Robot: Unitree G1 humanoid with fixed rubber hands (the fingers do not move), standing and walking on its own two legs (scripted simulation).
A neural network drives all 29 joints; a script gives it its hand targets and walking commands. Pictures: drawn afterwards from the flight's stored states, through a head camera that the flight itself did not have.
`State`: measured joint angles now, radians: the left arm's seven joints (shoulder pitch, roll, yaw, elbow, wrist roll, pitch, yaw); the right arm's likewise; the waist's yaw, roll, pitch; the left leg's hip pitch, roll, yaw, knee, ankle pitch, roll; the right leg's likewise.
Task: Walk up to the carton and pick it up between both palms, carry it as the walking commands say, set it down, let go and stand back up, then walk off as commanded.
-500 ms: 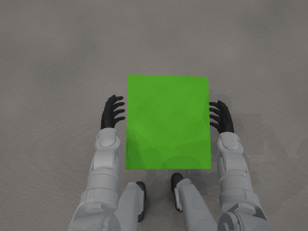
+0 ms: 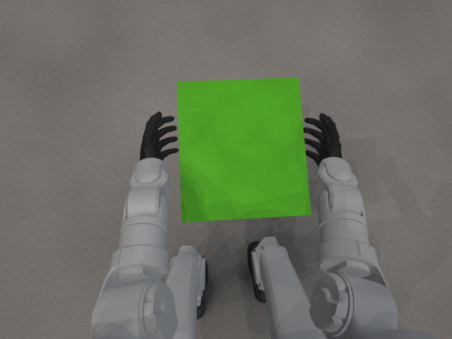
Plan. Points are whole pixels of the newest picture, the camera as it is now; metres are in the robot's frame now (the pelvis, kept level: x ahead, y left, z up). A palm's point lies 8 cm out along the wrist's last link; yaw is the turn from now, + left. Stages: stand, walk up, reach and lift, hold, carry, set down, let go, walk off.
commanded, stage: set down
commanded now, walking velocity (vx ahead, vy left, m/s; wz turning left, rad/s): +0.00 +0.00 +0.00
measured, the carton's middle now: (238, 157) +0.44 -0.04 -0.19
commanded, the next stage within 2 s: none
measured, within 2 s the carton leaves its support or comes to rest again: neither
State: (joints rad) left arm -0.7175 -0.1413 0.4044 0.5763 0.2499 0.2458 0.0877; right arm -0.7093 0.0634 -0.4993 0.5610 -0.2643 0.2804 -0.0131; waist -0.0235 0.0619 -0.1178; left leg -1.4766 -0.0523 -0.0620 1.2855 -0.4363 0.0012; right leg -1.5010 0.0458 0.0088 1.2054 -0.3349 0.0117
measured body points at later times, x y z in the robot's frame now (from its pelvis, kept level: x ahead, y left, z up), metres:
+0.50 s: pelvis -0.01 +0.00 -0.07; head +0.26 -0.01 +0.29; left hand +0.46 +0.11 -0.17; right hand +0.44 -0.20 -0.17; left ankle +0.06 +0.11 -0.60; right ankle +0.10 -0.12 -0.60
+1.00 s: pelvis -0.02 +0.00 -0.13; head +0.29 -0.02 +0.19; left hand +0.49 +0.11 -0.25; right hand +0.46 -0.21 -0.26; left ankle +0.06 +0.11 -0.60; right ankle +0.10 -0.12 -0.60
